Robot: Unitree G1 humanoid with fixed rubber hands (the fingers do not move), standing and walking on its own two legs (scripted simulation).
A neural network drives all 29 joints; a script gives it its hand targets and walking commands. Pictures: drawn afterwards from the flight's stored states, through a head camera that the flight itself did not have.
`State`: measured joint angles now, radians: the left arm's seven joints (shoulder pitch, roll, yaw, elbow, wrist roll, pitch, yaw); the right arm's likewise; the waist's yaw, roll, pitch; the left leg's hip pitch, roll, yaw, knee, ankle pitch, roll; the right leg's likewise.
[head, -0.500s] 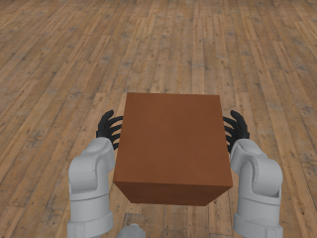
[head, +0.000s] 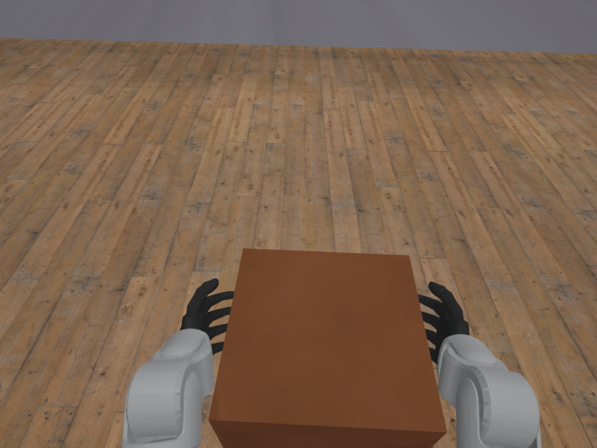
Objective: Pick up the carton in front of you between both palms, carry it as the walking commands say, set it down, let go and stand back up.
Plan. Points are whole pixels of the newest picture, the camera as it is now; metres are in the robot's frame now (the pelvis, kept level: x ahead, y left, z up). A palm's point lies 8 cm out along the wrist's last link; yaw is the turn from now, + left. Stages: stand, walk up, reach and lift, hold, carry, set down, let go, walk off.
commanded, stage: carry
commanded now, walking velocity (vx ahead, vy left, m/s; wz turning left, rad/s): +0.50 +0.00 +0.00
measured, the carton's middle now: (320, 371) +0.23 +0.00 +0.00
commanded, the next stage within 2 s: none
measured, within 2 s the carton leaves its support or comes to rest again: neither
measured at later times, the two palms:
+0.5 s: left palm (252, 169) +0.55 +0.11 +0.08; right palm (415, 167) +0.58 -0.18 +0.08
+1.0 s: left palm (247, 98) +0.87 +0.16 +0.06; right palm (370, 98) +0.87 -0.14 +0.07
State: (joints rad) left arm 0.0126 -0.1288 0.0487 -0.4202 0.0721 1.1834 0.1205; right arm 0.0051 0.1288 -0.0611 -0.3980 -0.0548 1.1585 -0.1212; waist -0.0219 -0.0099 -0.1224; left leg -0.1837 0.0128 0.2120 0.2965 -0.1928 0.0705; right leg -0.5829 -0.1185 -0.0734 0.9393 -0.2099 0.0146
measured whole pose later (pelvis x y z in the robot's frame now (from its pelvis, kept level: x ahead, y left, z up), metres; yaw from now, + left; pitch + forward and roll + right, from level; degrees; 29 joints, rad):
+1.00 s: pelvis +0.62 +0.01 +0.00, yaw +0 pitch +4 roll -1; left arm -0.02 -0.13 0.04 -0.48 0.07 1.18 0.12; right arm -0.01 0.13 -0.07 -0.46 -0.05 1.14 -0.12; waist -0.01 -0.03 -0.02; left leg -0.28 0.05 0.23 0.34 -0.14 0.07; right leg -0.45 -0.06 -0.09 0.74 -0.36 0.02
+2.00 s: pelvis +0.72 -0.01 -0.02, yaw +3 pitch +2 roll +0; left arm -0.04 -0.13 0.06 -0.39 0.09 1.21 0.11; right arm -0.05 0.13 -0.07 -0.38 -0.09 1.20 -0.10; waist 0.00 0.01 -0.13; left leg -0.16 0.07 0.17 0.50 -0.36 -0.01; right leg -0.31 -0.07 -0.20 0.52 -0.24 -0.02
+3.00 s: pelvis +0.68 +0.00 -0.02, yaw +3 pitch +2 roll +0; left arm -0.17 -0.13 0.15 0.11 0.21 0.75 0.02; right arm -0.18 0.14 -0.15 0.13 -0.21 0.74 -0.03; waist 0.00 0.01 -0.08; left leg -0.23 0.04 0.18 0.53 -0.33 0.03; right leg -0.35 -0.09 -0.19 0.50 -0.18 -0.01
